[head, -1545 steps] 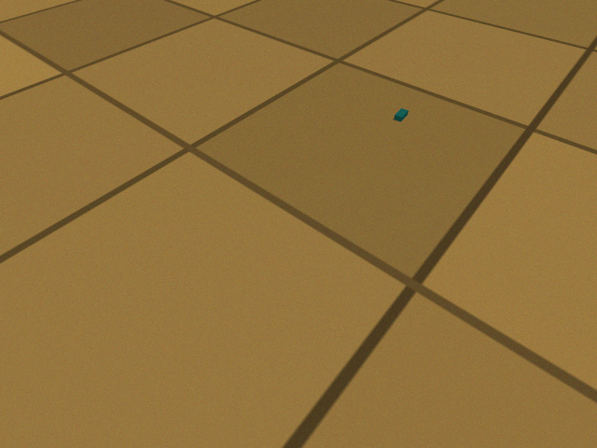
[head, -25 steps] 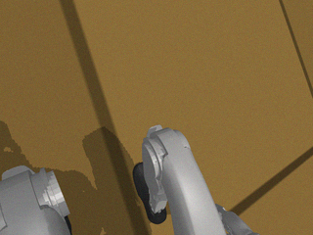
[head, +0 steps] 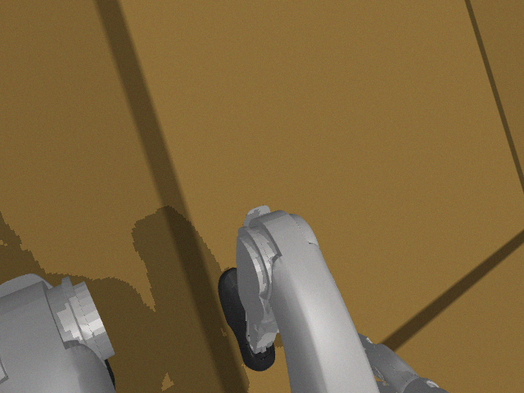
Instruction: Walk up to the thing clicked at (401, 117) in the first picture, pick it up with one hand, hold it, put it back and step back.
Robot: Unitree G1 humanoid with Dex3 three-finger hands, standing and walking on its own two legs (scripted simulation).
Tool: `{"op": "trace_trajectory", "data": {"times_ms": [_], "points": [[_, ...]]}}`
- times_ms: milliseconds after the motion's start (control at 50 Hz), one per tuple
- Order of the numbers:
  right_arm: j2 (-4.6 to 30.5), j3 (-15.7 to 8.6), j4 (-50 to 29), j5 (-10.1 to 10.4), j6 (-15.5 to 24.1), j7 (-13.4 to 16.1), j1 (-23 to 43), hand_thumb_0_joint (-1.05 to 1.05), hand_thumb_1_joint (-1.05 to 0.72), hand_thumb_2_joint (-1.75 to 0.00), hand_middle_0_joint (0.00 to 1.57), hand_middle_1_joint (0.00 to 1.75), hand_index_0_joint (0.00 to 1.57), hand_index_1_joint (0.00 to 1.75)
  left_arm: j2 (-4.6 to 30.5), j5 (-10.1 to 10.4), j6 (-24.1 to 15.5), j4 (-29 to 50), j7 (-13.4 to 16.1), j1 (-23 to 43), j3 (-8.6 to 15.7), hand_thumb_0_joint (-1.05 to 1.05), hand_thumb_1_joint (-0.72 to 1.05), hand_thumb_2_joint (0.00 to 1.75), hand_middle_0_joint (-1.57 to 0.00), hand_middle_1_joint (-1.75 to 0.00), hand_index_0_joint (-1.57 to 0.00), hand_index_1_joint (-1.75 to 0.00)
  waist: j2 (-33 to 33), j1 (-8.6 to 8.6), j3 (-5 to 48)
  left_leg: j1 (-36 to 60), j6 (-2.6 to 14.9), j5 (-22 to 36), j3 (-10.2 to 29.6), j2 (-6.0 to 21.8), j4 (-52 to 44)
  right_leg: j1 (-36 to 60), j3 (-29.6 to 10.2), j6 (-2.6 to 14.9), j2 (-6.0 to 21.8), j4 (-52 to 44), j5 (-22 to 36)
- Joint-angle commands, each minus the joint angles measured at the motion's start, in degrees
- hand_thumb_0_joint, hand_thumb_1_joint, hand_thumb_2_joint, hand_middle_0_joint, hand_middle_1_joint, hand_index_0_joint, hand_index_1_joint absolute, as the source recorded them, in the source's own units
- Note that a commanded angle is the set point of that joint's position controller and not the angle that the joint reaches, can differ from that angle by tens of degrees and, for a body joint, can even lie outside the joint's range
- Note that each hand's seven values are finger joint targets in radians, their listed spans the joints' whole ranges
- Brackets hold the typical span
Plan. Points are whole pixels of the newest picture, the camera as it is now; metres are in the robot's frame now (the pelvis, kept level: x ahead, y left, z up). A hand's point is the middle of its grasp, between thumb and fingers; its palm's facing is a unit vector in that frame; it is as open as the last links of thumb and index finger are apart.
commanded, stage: rest palm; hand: left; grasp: from above
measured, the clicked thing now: out of the picture +0.45 +0.38 -0.29
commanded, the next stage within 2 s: close in 0.74 s
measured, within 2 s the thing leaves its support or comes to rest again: neither
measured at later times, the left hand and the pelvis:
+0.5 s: hand out of the picture +0.43 +0.37 -0.24, palm faces -0.42 -0.17 -0.89, open 14.2 cm; pelvis +0.00 +0.00 -0.01, yaw -1 degrees
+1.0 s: hand out of the picture +0.43 +0.38 -0.25, palm faces -0.42 -0.18 -0.89, open 13.7 cm; pelvis +0.00 +0.00 -0.01, yaw -1 degrees
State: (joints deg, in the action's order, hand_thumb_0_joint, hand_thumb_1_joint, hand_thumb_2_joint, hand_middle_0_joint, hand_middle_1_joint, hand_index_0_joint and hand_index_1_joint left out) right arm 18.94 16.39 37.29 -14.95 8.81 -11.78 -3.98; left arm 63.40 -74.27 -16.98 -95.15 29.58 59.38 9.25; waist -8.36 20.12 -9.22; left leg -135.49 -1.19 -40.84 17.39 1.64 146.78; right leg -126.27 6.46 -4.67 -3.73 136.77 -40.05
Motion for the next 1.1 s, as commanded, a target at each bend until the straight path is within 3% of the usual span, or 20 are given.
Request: {"op": "trace_trajectory", "data": {"times_ms": [0, 40, 180, 260, 300, 440, 500, 520, 600, 640, 680, 720, 740, 760, 800, 840, 900, 1000, 1040, 1080], "points": [[18.9, -5.3, 0.6, -0.7, -0.4, 0.2, -10.0, 0.0, -0.89, -0.9, 0.2, 0.3, 0.2, 0.3, 14.5, -0.4, -0.2, 4.6, 3.3, 12.3, 0.1, 0.0, -0.58, 1.03, -0.07, -0.93, -0.04, -0.96, 32.9, 2.17, 36.2, 33.3, 0.99, 15.7, -7.8, 1.8, -14.5, 15.7, 9.3, 5.09, -1.4, -10.0, 17.3], [19.2, -5.3, 0.5, -0.6, -0.1, 0.1, -10.5, 0.0, -0.89, -0.9, 0.2, 0.3, 0.2, 0.3, 14.1, 0.0, -0.3, 7.4, 3.8, 14.8, -0.1, 0.0, -0.57, 1.02, -0.07, -0.93, -0.04, -0.95, 32.6, 2.85, 35.9, 32.7, 1.01, 15.8, -7.8, 1.7, -14.6, 16.1, 9.4, 4.9, -1.5, -10.0, 17.9], [19.6, -4.7, 0.4, -1.0, 0.7, 0.0, -9.3, 0.0, -0.89, -0.9, 0.2, 0.3, 0.2, 0.3, 14.8, -0.5, 0.4, 4.4, 4.9, 14.2, -0.7, 0.0, -0.56, 1.01, -0.07, -0.94, -0.05, -0.96, 32.5, 2.75, 35.2, 31.9, 0.92, 13.8, -7.6, 1.9, -14.7, 15.4, 9.6, 5.04, -1.6, -9.9, 16.3], [20.1, -4.5, 0.3, -0.8, 1.2, 0.1, -8.7, 0.0, -0.89, -0.9, 0.2, 0.3, 0.2, 0.3, 15.6, 0.4, 0.6, 4.2, 5.2, 14.7, -0.4, 0.0, -0.54, 0.99, -0.07, -0.95, -0.05, -0.96, 32.3, 2.67, 35.4, 31.7, 0.9, 14.1, -7.3, 1.9, -14.5, 15.6, 9.7, 4.97, -1.6, -9.8, 16.7], [20.2, -4.4, 0.3, -0.9, 1.4, 0.0, -8.7, 0.0, -0.89, -0.9, 0.2, 0.3, 0.2, 0.3, 15.1, 0.2, 0.9, 1.9, 5.0, 12.4, -0.5, 0.0, -0.53, 0.98, -0.07, -0.96, -0.06, -0.97, 31.1, 2.85, 33.4, 30.8, 0.98, 12.8, -7.2, 1.9, -14.4, 14.4, 9.9, 4.78, -1.5, -9.3, 15.4], [20.2, -3.9, 0.4, -1.0, 2.1, 0.0, -8.4, 0.0, -0.89, -0.9, 0.2, 0.3, 0.2, 0.3, 16.2, 0.8, 0.4, 4.5, 5.0, 14.2, -0.1, 0.0, -0.52, 0.98, -0.07, -0.96, -0.06, -0.97, 32.6, 2.67, 34.9, 31.5, 0.79, 13.4, -6.9, 2.1, -14.3, 15.6, 9.9, 4.87, -1.6, -9.3, 16.1], [19.9, -3.4, 0.4, -1.1, 2.2, -0.3, -8.5, 0.0, -0.89, -0.9, 0.2, 0.3, 0.2, 0.3, 16.8, 0.6, 0.7, 1.9, 5.0, 11.4, 0.1, 0.0, -0.53, 0.98, -0.07, -0.96, -0.06, -0.97, 31.3, 2.49, 33.9, 30.6, 0.98, 12.5, -7.1, 2.1, -13.7, 15.8, 9.8, 4.68, -1.8, -9.6, 15.3], [20.8, -3.8, 0.4, -1.2, 2.0, -0.2, -9.0, 0.0, -0.89, -0.9, 0.2, 0.3, 0.2, 0.3, 17.9, 0.8, 0.4, 5.4, 5.3, 13.3, 0.9, 0.0, -0.52, 0.98, -0.08, -0.95, -0.07, -0.96, 31.9, 2.41, 35.5, 31.3, 0.86, 14.2, -7.0, 2.1, -14.1, 16.5, 9.9, 4.7, -1.9, -9.6, 16.6], [20.3, -3.7, 0.6, -1.0, 2.3, -0.2, -8.9, 0.0, -0.89, -0.9, 0.2, 0.3, 0.2, 0.3, 15.4, 1.1, 0.9, 3.7, 4.8, 12.4, -0.6, 0.0, -0.52, 0.98, -0.07, -0.94, -0.06, -0.96, 32.3, 2.81, 34.4, 31.7, 0.75, 15.0, -7.1, 2.1, -13.8, 16.1, 10.0, 4.8, -1.6, -9.3, 17.4], [20.3, -3.6, 1.3, -1.1, 2.2, -0.2, -8.6, 0.0, -0.89, -0.9, 0.2, 0.3, 0.2, 0.3, 16.9, 1.1, 1.1, 1.0, 4.7, 10.7, 0.4, 0.0, -0.51, 0.98, -0.08, -0.96, -0.07, -0.96, 31.9, 2.58, 33.5, 30.5, 0.84, 13.1, -7.0, 2.2, -13.9, 15.6, 10.0, 4.8, -1.8, -9.6, 15.8], [20.6, -3.9, 0.9, -0.8, 2.3, -0.3, -8.9, 0.0, -0.89, -0.9, 0.2, 0.3, 0.2, 0.3, 17.2, 1.2, 1.1, 2.6, 4.3, 11.8, 0.5, 0.0, -0.51, 0.97, -0.08, -0.95, -0.07, -0.96, 31.7, 2.4, 32.6, 30.5, 0.8, 12.8, -6.8, 2.1, -14.0, 14.9, 10.1, 4.84, -1.5, -9.3, 15.3], [20.4, -4.0, 0.2, -1.1, 2.4, -0.4, -8.3, 0.0, -0.89, -0.9, 0.2, 0.3, 0.2, 0.3, 15.5, 1.1, 0.9, 4.6, 3.8, 12.6, -1.1, 0.0, -0.51, 0.97, -0.09, -0.94, -0.07, -0.95, 32.2, 2.82, 33.1, 30.7, 0.92, 12.0, -7.1, 2.0, -13.8, 14.8, 9.8, 4.84, -1.8, -9.6, 14.8], [20.7, -3.8, 0.3, -0.7, 2.3, -0.2, -8.3, 0.0, -0.89, -0.9, 0.2, 0.3, 0.2, 0.3, 17.6, 2.0, 0.7, 3.8, 4.2, 12.3, 0.9, 0.0, -0.5, 0.97, -0.09, -0.94, -0.08, -0.95, 30.7, 2.49, 33.8, 29.9, 1.05, 12.0, -6.7, 2.2, -14.0, 16.0, 9.9, 4.71, -1.7, -10.2, 14.9], [20.8, -3.9, 0.0, -0.6, 2.5, -0.4, -8.5, 0.0, -0.89, -0.9, 0.2, 0.3, 0.2, 0.3, 16.7, 1.5, 0.5, 6.7, 3.9, 13.6, -0.5, 0.0, -0.51, 0.97, -0.08, -0.95, -0.07, -0.96, 31.7, 2.59, 34.4, 31.0, 0.93, 13.5, -7.0, 2.0, -13.7, 16.1, 9.7, 4.72, -1.7, -9.7, 16.2], [20.5, -4.1, 0.6, -0.7, 2.4, -0.4, -8.5, 0.0, -0.89, -0.9, 0.2, 0.3, 0.2, 0.3, 16.8, 1.6, 0.6, 4.2, 3.8, 11.9, 0.2, 0.0, -0.49, 0.96, -0.09, -0.96, -0.08, -0.96, 31.7, 2.27, 34.6, 31.1, 0.85, 13.7, -6.9, 2.2, -13.8, 16.1, 9.9, 4.76, -1.8, -9.6, 16.2], [20.8, -3.9, 0.1, -0.6, 2.2, -0.3, -8.7, 0.0, -0.88, -0.9, 0.2, 0.3, 0.2, 0.3, 17.4, 2.0, 0.0, 7.3, 4.1, 13.9, 0.5, 0.0, -0.41, 0.89, -0.13, -0.95, -0.14, -0.94, 32.2, 2.41, 36.2, 31.8, 0.68, 15.9, -6.7, 2.2, -13.9, 17.4, 10.0, 4.69, -1.7, -9.7, 17.8], [20.2, -4.0, 0.8, -0.9, 1.9, -0.4, -8.5, 0.0, -0.88, -0.89, 0.2, 0.3, 0.2, 0.3, 14.9, 1.1, 0.3, 3.0, 4.1, 11.8, -1.1, 0.0, -0.34, 0.84, -0.17, -0.92, -0.19, -0.9, 32.5, 2.65, 33.5, 31.6, 0.53, 14.7, -6.7, 2.3, -14.1, 15.6, 10.2, 4.91, -1.8, -9.2, 16.9], [20.6, -3.5, 0.3, -1.2, 1.9, -0.4, -8.2, 0.0, -0.88, -0.89, 0.2, 0.3, 0.2, 0.3, 15.6, 1.0, 0.0, 4.6, 4.5, 13.2, -1.2, 0.0, -0.24, 0.76, -0.23, -0.88, -0.26, -0.85, 32.3, 2.91, 33.7, 31.4, 0.77, 14.2, -6.8, 2.0, -14.0, 16.1, 10.2, 4.84, -1.7, -9.6, 16.9], [21.0, -3.7, 0.3, -1.1, 1.9, -0.3, -8.5, 0.0, -0.88, -0.89, 0.2, 0.3, 0.2, 0.3, 16.8, 1.2, -0.2, 6.0, 5.0, 13.6, 0.1, 0.0, -0.2, 0.73, -0.26, -0.84, -0.29, -0.82, 32.2, 2.74, 35.0, 31.9, 0.6, 15.4, -6.5, 2.2, -14.2, 16.7, 10.4, 4.7, -1.7, -9.5, 17.8], [20.6, -3.5, 0.6, -1.3, 2.1, -0.5, -8.2, 0.0, -0.88, -0.89, 0.2, 0.3, 0.2, 0.3, 15.9, 0.5, 0.2, 3.8, 5.0, 12.3, -0.7, 0.0, -0.18, 0.71, -0.27, -0.85, -0.3, -0.82, 33.2, 3.02, 34.0, 32.3, 0.52, 15.2, -6.7, 2.3, -14.1, 16.0, 10.5, 4.85, -1.8, -9.1, 17.2]]}}
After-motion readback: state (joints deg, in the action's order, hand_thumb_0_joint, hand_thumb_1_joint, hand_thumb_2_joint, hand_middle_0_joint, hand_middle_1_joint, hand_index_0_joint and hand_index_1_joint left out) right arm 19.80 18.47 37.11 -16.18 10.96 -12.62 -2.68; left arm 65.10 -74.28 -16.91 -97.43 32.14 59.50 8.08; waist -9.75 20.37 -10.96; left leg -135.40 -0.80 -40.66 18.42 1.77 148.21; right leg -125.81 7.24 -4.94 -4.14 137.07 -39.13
